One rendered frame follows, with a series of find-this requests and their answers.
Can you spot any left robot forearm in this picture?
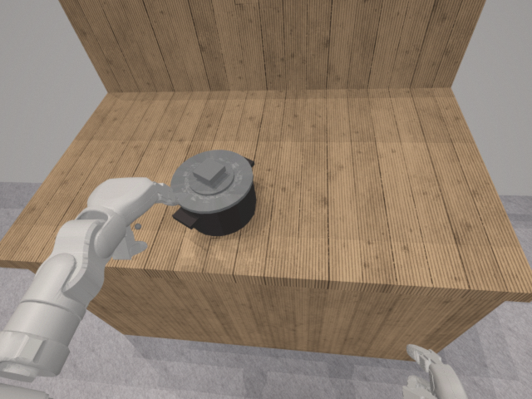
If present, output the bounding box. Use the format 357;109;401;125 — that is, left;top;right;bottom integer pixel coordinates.
0;205;126;383

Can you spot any robot left hand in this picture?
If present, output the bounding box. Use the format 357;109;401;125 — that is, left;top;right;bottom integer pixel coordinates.
87;177;180;260

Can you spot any robot right hand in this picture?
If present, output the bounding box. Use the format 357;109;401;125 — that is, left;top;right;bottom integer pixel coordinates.
402;344;468;399

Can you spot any table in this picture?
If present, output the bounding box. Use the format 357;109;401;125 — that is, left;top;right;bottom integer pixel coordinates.
0;0;532;362

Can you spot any pot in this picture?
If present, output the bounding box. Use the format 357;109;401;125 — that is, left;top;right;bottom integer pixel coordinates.
172;157;256;236

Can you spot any lid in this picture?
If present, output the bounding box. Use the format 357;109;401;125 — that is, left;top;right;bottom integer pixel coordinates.
170;150;254;214

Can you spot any knob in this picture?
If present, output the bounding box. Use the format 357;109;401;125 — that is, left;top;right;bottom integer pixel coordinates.
192;158;226;185

